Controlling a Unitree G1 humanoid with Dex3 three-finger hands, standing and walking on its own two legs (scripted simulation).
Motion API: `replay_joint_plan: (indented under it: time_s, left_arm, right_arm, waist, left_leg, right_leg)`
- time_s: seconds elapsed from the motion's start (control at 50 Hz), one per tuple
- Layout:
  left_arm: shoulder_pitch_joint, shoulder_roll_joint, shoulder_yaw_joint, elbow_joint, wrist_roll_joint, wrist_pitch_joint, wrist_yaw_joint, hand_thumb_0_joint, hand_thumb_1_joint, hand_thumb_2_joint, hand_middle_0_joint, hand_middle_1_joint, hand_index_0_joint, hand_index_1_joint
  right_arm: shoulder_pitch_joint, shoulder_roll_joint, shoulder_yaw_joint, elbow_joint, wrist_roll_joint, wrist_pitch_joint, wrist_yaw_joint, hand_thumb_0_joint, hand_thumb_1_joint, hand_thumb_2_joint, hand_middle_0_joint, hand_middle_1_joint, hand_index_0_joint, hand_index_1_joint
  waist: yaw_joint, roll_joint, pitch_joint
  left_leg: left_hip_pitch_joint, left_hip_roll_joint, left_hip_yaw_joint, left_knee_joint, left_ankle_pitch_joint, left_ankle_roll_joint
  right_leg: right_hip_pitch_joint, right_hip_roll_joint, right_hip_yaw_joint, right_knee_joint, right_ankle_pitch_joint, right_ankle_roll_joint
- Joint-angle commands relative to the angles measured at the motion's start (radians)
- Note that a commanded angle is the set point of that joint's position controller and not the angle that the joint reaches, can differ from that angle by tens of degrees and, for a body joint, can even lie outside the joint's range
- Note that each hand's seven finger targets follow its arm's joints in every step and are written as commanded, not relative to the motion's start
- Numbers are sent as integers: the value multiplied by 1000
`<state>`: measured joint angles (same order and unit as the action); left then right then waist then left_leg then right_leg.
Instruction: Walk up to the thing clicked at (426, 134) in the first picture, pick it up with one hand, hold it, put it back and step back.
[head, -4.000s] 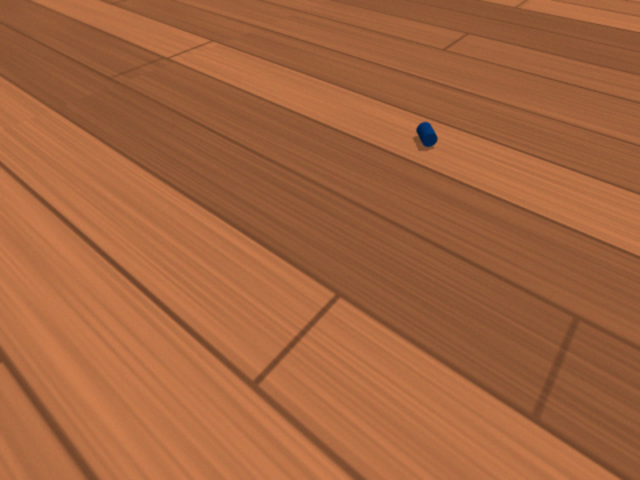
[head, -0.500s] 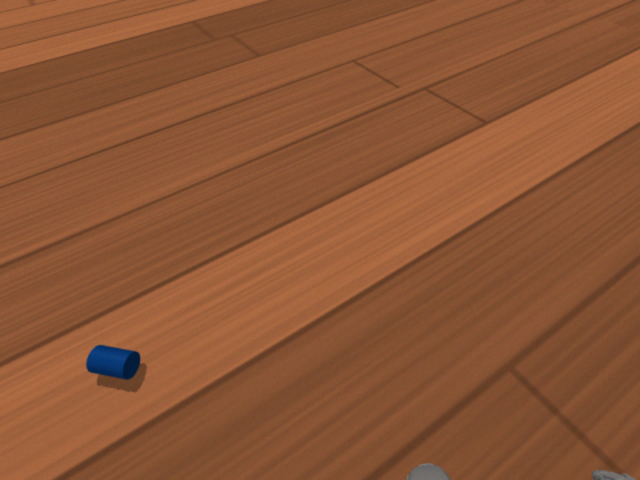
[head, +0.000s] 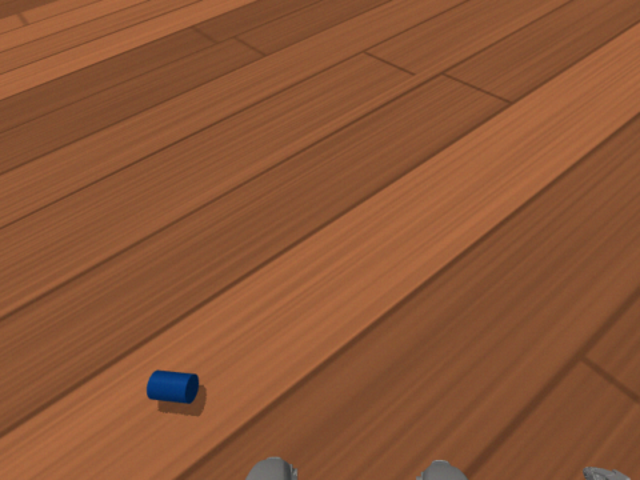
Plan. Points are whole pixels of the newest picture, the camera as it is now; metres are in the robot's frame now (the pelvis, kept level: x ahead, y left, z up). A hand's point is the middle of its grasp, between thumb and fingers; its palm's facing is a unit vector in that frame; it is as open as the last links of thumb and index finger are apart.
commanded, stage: walk up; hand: left
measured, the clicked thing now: (173, 386) +0.51 +0.55 -0.69
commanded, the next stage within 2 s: none
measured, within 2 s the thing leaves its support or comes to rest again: neither
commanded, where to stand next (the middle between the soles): +0.10 +0.37 m, yaw -10 degrees
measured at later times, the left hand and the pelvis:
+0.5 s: hand out of the picture +0.09 +0.50 -0.10, palm faces -0.08 -0.81 -0.58, open 7.4 cm; pelvis +0.01 +0.21 +0.01, yaw -3 degrees
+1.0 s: hand out of the picture +0.10 +0.71 -0.13, palm faces -0.14 -0.85 -0.50, open 7.4 cm; pelvis +0.00 +0.42 +0.00, yaw -7 degrees
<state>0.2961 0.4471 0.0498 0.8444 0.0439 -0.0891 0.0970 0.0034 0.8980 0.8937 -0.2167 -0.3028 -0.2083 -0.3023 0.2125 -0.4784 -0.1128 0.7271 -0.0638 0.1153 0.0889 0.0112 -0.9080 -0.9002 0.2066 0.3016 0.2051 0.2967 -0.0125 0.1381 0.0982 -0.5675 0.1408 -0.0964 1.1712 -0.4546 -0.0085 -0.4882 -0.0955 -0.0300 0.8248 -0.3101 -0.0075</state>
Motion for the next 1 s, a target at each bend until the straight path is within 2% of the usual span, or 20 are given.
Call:
replay_joint_plan:
  time_s: [0.0, 0.06, 0.1, 0.12, 0.2, 0.26, 0.3, 0.32, 0.34, 0.36, 0.38, 0.4, 0.48, 0.64, 0.7, 0.72, 0.74, 0.78, 0.82, 0.98]
  left_arm:
    - [4, 405, 137, -53, 8, -13, 26, 0, 900, 900, -200, -300, -200, -300]
    - [-56, 347, 115, -48, 5, 4, 29, 0, 900, 900, -200, -300, -200, -300]
    - [-139, 222, 70, -68, -24, 8, 56, 0, 900, 900, -200, -300, -200, -300]
    - [-155, 248, 62, -44, -27, -1, 65, 0, 900, 900, -200, -300, -200, -300]
    - [54, 265, 70, 79, -58, -2, 41, 0, 900, 900, -200, -300, -200, -300]
    - [56, 214, 59, 54, -66, -2, 35, 0, 900, 900, -200, -300, -200, -300]
    - [162, 201, 61, 62, -66, -7, 39, 0, 900, 900, -200, -300, -200, -300]
    - [261, 233, 80, 80, -56, -9, 49, 0, 900, 900, -200, -300, -200, -300]
    - [299, 328, 115, 58, -34, -11, 59, 0, 900, 900, -200, -300, -200, -300]
    - [239, 366, 119, 3, -26, -4, 64, 0, 900, 900, -200, -300, -200, -300]
    - [158, 371, 118, -25, -33, 4, 65, 0, 900, 900, -200, -300, -200, -300]
    - [110, 353, 117, -44, -36, 1, 63, 0, 900, 900, -200, -300, -200, -300]
    - [35, 302, 112, -61, -24, -7, 43, 0, 900, 900, -200, -300, -200, -300]
    - [26, 397, 149, -49, 2, 4, 30, 0, 900, 900, -200, -300, -200, -300]
    - [-22, 316, 120, -33, -12, 24, 32, 0, 900, 900, -200, -300, -200, -300]
    - [-25, 210, 89, -45, -29, 31, 38, 0, 900, 900, -200, -300, -200, -300]
    - [-136, 231, 84, -57, -31, 24, 65, 0, 900, 900, -200, -300, -200, -300]
    - [-87, 254, 87, 7, -46, 22, 57, 0, 900, 900, -200, -300, -200, -300]
    - [23, 241, 84, 58, -51, 20, 28, 0, 900, 900, -200, -300, -200, -300]
    - [-42, 154, 62, 35, -17, 29, -59, 0, 900, 900, -200, -300, -200, -300]
  right_arm:
    - [20, -190, -81, -81, 2, -21, 8, 0, -900, -900, 200, 300, 200, 300]
    - [217, -197, -100, -19, -10, -37, 0, 0, -900, -900, 200, 300, 200, 300]
    - [146, -373, -119, -46, -6, -54, -22, 0, -900, -900, 200, 300, 200, 300]
    - [45, -358, -112, -62, -2, -61, -31, 0, -900, -900, 200, 300, 200, 300]
    - [-14, -232, -72, -86, -3, -71, -51, 0, -900, -900, 200, 300, 200, 300]
    - [16, -181, -55, -97, -15, -61, -49, 0, -900, -900, 200, 300, 200, 300]
    - [-48, -172, -46, -132, -13, -46, -44, 0, -900, -900, 200, 300, 200, 300]
    - [-69, -144, -38, -152, 0, -43, -41, 0, -900, -900, 200, 300, 200, 300]
    - [2, -90, -23, -160, 16, -46, -39, 0, -900, -900, 200, 300, 200, 300]
    - [92, -82, -20, -147, 12, -37, -44, 0, -900, -900, 200, 300, 200, 300]
    - [69, -161, -51, -136, 2, -18, -64, 0, -900, -900, 200, 300, 200, 300]
    - [42, -190, -64, -131, -1, -15, -67, 0, -900, -900, 200, 300, 200, 300]
    - [96, -183, -74, -86, -3, -15, -40, 0, -900, -900, 200, 300, 200, 300]
    - [14, -176, -80, -104, 0, -11, -8, 0, -900, -900, 200, 300, 200, 300]
    - [218, -190, -98, -17, -10, -31, -16, 0, -900, -900, 200, 300, 200, 300]
    - [222, -277, -109, -30, -28, -37, -21, 0, -900, -900, 200, 300, 200, 300]
    - [103, -382, -116, -57, 5, -36, -29, 0, -900, -900, 200, 300, 200, 300]
    - [-23, -259, -79, -84, -3, -46, -46, 0, -900, -900, 200, 300, 200, 300]
    - [-63, -241, -61, -69, 14, -64, -62, 0, -900, -900, 200, 300, 200, 300]
    - [10, -203, 3, 37, 54, -145, -104, 0, -900, -900, 200, 300, 200, 300]
  waist:
    - [3, -310, -78]
    - [-110, -172, -165]
    - [-145, 310, -28]
    - [-103, 193, 34]
    - [-34, 115, -45]
    - [-41, 137, -58]
    - [33, 63, -90]
    - [98, -27, -144]
    - [117, -217, -177]
    - [50, -219, -230]
    - [48, -99, -219]
    - [36, -62, -157]
    - [-2, -190, -62]
    - [29, -341, -74]
    - [-81, -160, -166]
    - [-99, 152, -95]
    - [-119, 329, -22]
    - [-53, 35, 78]
    - [4, 73, 3]
    - [27, -60, -78]
  left_leg:
    - [69, -28, 104, -149, -67, 10]
    - [348, -97, 145, -415, -37, 25]
    - [220, 169, -484, -869, -194, 164]
    - [118, 218, -559, -897, -201, 226]
    - [292, 110, -196, -620, 327, 216]
    - [298, 90, -99, -579, 613, 231]
    - [242, 45, -16, -455, 686, 197]
    - [168, -4, 33, -300, 639, 141]
    - [-48, -82, 44, -99, 325, 56]
    - [-198, -118, -9, 39, -135, 1]
    - [-159, -100, -82, 164, -176, 16]
    - [-148, -85, -113, 237, -138, 12]
    - [-88, -87, -99, 244, 24, 0]
    - [73, -30, 85, -172, -89, 1]
    - [350, -119, 155, -472, -36, 16]
    - [319, 56, -202, -675, -80, 93]
    - [112, 172, -496, -857, -148, 217]
    - [63, 152, -357, -765, -107, 242]
    - [147, 124, -284, -665, -71, 223]
    - [265, 191, -227, -575, 374, 195]
  right_leg:
    - [-61, -167, 256, -307, -262, -213]
    - [-184, -81, 123, -23, -211, -125]
    - [-447, 181, 43, 432, -346, -46]
    - [-387, 113, 107, 490, -294, -57]
    - [-252, 69, 16, 368, -172, -32]
    - [-89, 70, -51, 172, -173, -26]
    - [125, 78, -64, -138, 25, -38]
    - [318, 65, -18, -309, 147, -36]
    - [519, -92, 302, -351, 194, -74]
    - [603, -338, 628, -372, 186, -168]
    - [420, -430, 700, -435, 79, -270]
    - [308, -403, 649, -449, 3, -301]
    - [114, -218, 304, -344, 4, -215]
    - [-3, -164, 244, -277, -184, -193]
    - [-111, -71, 105, 34, -59, -108]
    - [-318, 114, -18, 338, -204, -45]
    - [-324, 156, 23, 455, -359, -44]
    - [-314, 112, 106, 508, -249, -40]
    - [-233, 77, 59, 453, -181, -42]
    - [112, 80, 56, -108, -115, -55]
